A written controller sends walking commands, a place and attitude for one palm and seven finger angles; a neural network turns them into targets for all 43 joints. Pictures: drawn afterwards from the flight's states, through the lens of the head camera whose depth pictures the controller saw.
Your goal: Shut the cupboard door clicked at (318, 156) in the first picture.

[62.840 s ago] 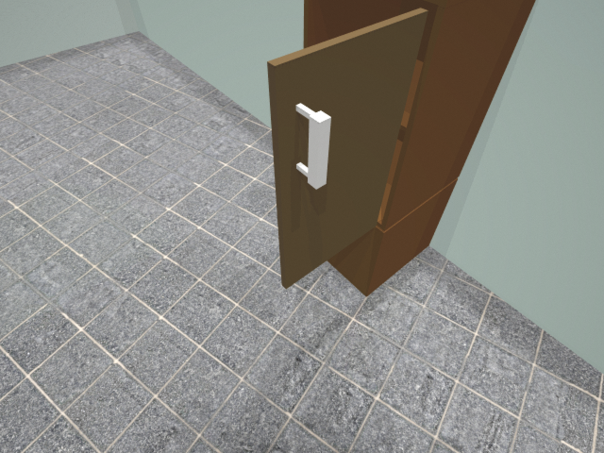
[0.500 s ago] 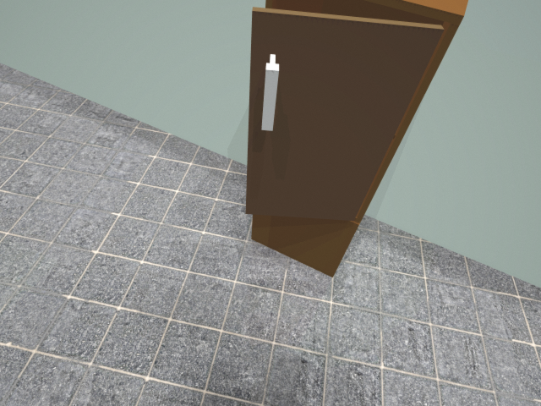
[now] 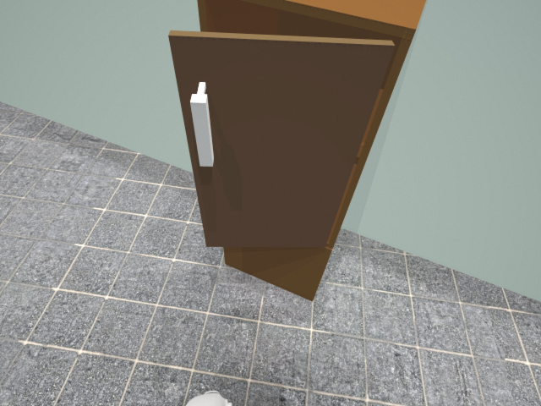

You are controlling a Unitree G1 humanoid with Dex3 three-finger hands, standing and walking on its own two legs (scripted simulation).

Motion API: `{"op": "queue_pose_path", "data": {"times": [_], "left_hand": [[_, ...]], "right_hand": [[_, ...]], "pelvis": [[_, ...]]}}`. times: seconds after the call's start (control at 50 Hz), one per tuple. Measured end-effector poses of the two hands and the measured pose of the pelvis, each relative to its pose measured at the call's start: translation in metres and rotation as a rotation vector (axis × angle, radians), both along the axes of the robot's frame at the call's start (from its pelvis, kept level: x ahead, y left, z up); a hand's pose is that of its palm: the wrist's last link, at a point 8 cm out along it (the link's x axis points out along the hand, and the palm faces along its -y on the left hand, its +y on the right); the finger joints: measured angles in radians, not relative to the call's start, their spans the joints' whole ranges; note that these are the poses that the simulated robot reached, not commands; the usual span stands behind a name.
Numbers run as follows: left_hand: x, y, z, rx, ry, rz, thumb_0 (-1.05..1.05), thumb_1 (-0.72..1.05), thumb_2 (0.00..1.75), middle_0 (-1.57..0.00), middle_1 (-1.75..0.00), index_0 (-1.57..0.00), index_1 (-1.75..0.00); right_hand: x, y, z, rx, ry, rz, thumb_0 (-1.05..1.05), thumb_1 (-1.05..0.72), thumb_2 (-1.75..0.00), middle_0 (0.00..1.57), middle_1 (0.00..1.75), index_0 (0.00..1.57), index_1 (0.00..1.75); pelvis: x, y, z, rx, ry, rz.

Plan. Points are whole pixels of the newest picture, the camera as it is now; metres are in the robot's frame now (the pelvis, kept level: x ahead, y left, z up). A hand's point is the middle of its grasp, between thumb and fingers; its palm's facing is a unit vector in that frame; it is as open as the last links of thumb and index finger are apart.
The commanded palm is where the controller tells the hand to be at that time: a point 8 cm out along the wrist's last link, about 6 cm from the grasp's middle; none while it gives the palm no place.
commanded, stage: take the last steps up to it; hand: left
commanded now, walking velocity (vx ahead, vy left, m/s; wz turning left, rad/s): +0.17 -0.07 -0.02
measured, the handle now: (204, 125) +0.54 +0.15 +0.11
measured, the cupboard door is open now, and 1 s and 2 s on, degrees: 25 25 25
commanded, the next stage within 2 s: come to a stop and stand still in 0.06 s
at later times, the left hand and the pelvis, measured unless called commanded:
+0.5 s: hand (190, 389) +0.18 +0.14 -0.17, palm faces -0.01 -0.97 -0.24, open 7.3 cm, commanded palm none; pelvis +0.11 -0.05 -0.01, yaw -1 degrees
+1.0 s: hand out of the picture +0.12 +0.21 -0.16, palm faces +0.00 -0.95 -0.30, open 7.4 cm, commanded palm none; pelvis +0.09 +0.01 -0.01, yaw -2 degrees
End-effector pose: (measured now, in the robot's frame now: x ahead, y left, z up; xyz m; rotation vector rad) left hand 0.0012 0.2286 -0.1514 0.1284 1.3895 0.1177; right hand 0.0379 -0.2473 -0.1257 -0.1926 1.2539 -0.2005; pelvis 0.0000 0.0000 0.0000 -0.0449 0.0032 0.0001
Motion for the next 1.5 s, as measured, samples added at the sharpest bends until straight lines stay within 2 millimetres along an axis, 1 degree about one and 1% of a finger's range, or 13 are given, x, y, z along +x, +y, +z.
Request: {"op": "queue_pose_path", "data": {"times": [0.06,0.12,0.28,0.44,0.54,0.62,0.8,0.92,1.0,1.1,1.3,1.4,1.5], "left_hand": [[0.003,-0.001,-0.016,-0.026,0.057,0.025,0.01,0.92,0.89,-0.20,-0.30,-0.20,-0.30],[0.018,-0.003,-0.021,-0.037,0.090,0.014,0.01,0.91,0.89,-0.19,-0.30,-0.20,-0.30],[0.106,-0.014,0.004,-0.008,-0.026,0.007,0.02,0.92,0.89,-0.19,-0.30,-0.20,-0.30],[0.164,-0.032,0.006,0.077,-0.093,-0.030,0.01,0.92,0.89,-0.19,-0.30,-0.20,-0.30],[0.176,-0.043,0.015,0.085,-0.111,-0.033,0.01,0.91,0.89,-0.19,-0.30,-0.20,-0.30],[0.177,-0.039,0.019,0.082,-0.134,-0.017,0.01,0.91,0.89,-0.20,-0.30,-0.20,-0.30],[0.156,0.006,0.002,0.090,-0.162,0.006,0.01,0.90,0.89,-0.20,-0.30,-0.20,-0.30],[0.134,0.028,0.014,0.135,-0.150,-0.017,0.01,0.91,0.89,-0.20,-0.30,-0.20,-0.30],[0.117,0.031,0.024,0.144,-0.122,-0.039,0.01,0.91,0.89,-0.19,-0.30,-0.20,-0.30],[0.111,0.030,0.028,0.119,-0.092,-0.057,0.01,0.91,0.89,-0.19,-0.30,-0.20,-0.30],[0.120,0.020,0.024,0.072,-0.083,-0.061,0.01,0.91,0.89,-0.20,-0.30,-0.20,-0.30],[0.121,0.017,0.022,0.068,-0.059,-0.065,0.01,0.92,0.89,-0.20,-0.30,-0.20,-0.30],[0.121,0.012,0.021,0.067,-0.041,-0.059,0.01,0.92,0.89,-0.20,-0.30,-0.20,-0.30]], "right_hand": [[0.045,0.009,-0.005,-0.009,-0.063,0.035,0.01,-0.91,-0.90,0.19,0.30,0.19,0.30],[0.068,0.016,-0.005,-0.008,-0.089,0.041,0.01,-0.91,-0.90,0.19,0.30,0.20,0.30],[0.069,0.005,0.001,0.004,0.052,0.006,0.00,-0.93,-0.89,0.20,0.30,0.20,0.30],[0.084,-0.029,-0.027,0.063,0.133,-0.058,0.01,-0.91,-0.89,0.20,0.30,0.20,0.30],[0.106,-0.045,-0.025,0.046,0.116,-0.045,0.01,-0.91,-0.89,0.20,0.30,0.20,0.30],[0.126,-0.047,-0.016,0.024,0.070,-0.007,0.01,-0.91,-0.90,0.19,0.30,0.19,0.30],[0.153,-0.016,-0.004,-0.022,-0.130,0.062,0.01,-0.91,-0.90,0.19,0.30,0.19,0.30],[0.150,0.021,-0.017,0.069,-0.186,0.073,0.01,-0.91,-0.90,0.19,0.30,0.19,0.30],[0.135,0.041,-0.025,0.131,-0.162,0.051,0.01,-0.91,-0.90,0.20,0.30,0.20,0.30],[0.104,0.039,-0.021,0.106,-0.113,0.008,-0.01,-0.94,-0.89,0.20,0.30,0.20,0.30],[0.037,0.035,-0.019,0.075,0.107,-0.018,0.01,-0.92,-0.90,0.20,0.30,0.20,0.30],[0.025,0.039,-0.019,0.089,0.152,-0.033,0.01,-0.91,-0.90,0.19,0.30,0.19,0.30],[0.029,0.044,-0.020,0.109,0.161,-0.035,0.01,-0.91,-0.90,0.19,0.30,0.19,0.30]], "pelvis": [[0.025,0.004,-0.011,-0.006,-0.011,-0.006],[0.043,0.004,-0.013,0.018,-0.019,-0.029],[0.083,-0.010,0.006,0.023,-0.007,-0.013],[0.113,-0.047,-0.008,0.054,-0.016,-0.011],[0.112,-0.048,-0.003,0.066,-0.006,-0.008],[0.108,-0.042,0.001,0.071,0.004,-0.001],[0.098,-0.008,-0.014,0.047,-0.019,0.002],[0.091,0.003,-0.016,0.075,-0.032,-0.028],[0.086,0.011,-0.011,0.072,-0.030,-0.031],[0.085,0.019,-0.003,0.065,-0.020,-0.041],[0.088,0.021,0.004,0.063,-0.017,-0.038],[0.091,0.018,0.005,0.062,-0.018,-0.038],[0.096,0.014,0.006,0.061,-0.017,-0.036]]}}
